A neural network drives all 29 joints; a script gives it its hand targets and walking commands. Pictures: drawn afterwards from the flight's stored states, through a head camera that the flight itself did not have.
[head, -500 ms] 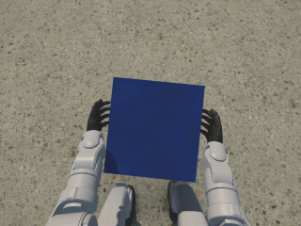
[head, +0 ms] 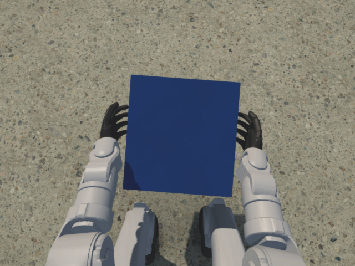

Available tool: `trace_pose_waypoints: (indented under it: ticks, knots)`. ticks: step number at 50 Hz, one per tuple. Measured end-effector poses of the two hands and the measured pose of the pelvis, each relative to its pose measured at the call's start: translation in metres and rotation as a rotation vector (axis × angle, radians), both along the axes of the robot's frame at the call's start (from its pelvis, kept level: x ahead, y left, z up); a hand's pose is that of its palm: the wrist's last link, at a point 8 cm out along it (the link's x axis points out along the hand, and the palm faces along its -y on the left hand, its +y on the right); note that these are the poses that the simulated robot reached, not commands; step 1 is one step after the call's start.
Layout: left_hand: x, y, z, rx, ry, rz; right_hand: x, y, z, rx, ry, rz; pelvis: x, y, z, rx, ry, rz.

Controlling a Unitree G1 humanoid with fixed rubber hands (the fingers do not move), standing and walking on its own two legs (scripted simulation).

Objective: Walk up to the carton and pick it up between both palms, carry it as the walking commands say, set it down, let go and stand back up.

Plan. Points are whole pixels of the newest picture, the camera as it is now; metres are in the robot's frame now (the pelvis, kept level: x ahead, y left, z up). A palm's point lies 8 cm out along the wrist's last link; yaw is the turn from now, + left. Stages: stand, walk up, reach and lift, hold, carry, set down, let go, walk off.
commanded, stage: set down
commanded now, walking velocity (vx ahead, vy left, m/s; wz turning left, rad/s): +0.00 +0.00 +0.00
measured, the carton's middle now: (180, 135) +0.43 -0.01 -0.19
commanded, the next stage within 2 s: none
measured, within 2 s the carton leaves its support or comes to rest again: neither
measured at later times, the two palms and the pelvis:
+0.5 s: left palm (123, 136) +0.43 +0.14 -0.18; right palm (240, 147) +0.39 -0.18 -0.19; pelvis -0.03 +0.00 -0.08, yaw +2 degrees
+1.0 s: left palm (130, 136) +0.45 +0.15 -0.29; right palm (229, 147) +0.41 -0.17 -0.31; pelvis -0.04 +0.00 -0.13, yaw +2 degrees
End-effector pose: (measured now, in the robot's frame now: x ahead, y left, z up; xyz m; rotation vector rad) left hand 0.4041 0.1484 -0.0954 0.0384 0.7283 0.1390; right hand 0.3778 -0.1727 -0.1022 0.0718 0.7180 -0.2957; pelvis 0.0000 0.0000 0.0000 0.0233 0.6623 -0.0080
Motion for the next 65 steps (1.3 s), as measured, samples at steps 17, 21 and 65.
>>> trace_pose_waypoints:
  ticks: [17,21,65]
  knots:
    - [0.01,0.001,-0.066,-0.006,-0.006,0.032,0.008,0.002,-0.068,-0.01,-0.003,0.023,-0.026,-0.001,-0.058,0.006,0.115,0.009]
    - [0.015,-0.003,-0.08,0.001,0.001,0.018,0.011,-0.001,-0.084,-0.025,0.009,0.014,-0.031,-0.003,-0.071,0.01,0.125,0.011]
    - [0.056,-0.016,-0.254,-0.001,-0.022,-0.04,0.097,-0.013,-0.201,-0.079,-0.148,0.035,-0.082,-0.003,-0.175,0.008,-0.118,0.022]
